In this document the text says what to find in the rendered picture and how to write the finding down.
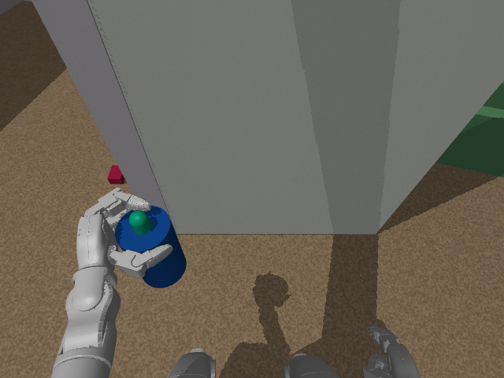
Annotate left robot arm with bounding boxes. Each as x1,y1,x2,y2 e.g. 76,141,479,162
51,265,121,378

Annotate left robot hand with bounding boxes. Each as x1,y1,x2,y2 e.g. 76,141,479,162
76,187,173,278

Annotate right robot hand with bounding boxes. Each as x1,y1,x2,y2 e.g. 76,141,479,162
363,324,421,378

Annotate sofa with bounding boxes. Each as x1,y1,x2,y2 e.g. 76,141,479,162
436,80,504,177

